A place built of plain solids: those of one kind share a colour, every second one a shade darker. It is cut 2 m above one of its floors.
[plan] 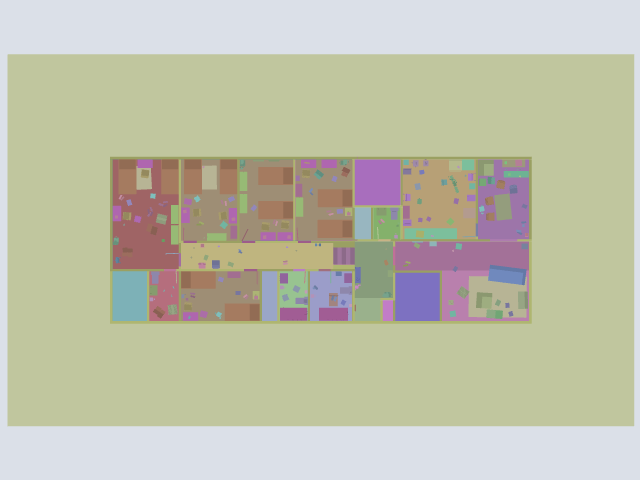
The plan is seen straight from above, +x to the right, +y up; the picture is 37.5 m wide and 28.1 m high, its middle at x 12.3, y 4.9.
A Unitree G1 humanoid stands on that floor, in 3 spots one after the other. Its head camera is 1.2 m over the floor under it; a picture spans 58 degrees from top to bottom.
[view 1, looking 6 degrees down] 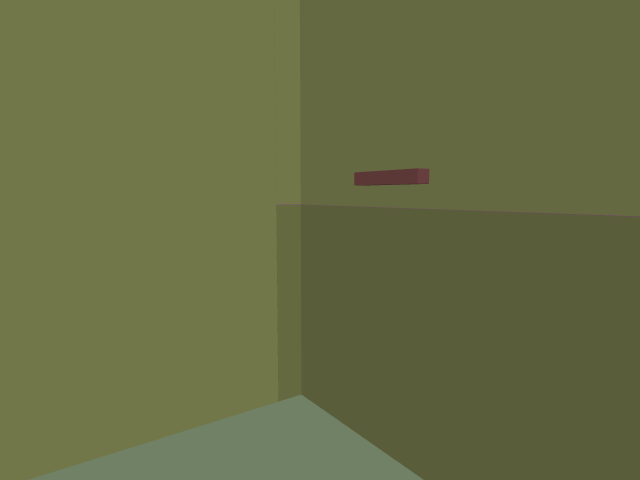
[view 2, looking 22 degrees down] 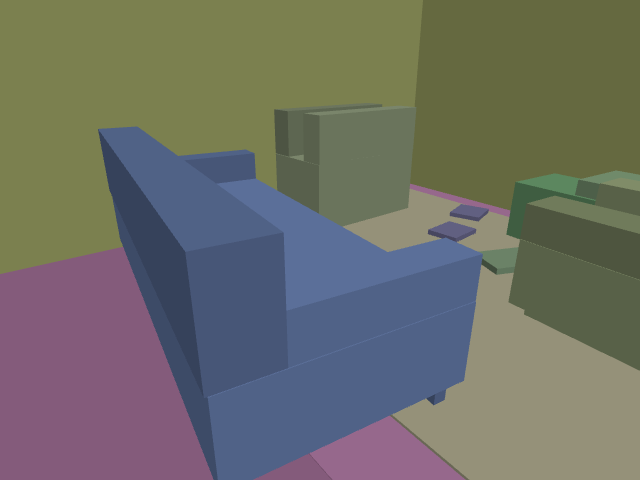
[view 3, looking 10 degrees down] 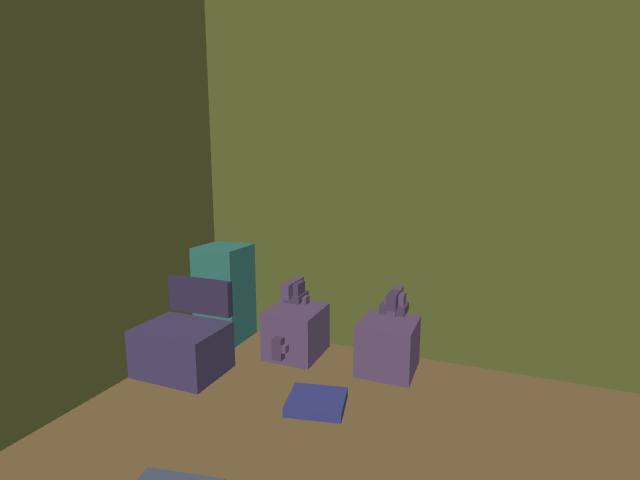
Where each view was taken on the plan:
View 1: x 15.68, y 2.27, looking -125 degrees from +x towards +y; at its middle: wall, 2.36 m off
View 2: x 21.43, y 3.73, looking -37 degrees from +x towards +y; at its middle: sofa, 2.00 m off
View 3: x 19.02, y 7.03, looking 112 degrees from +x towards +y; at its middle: wall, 2.84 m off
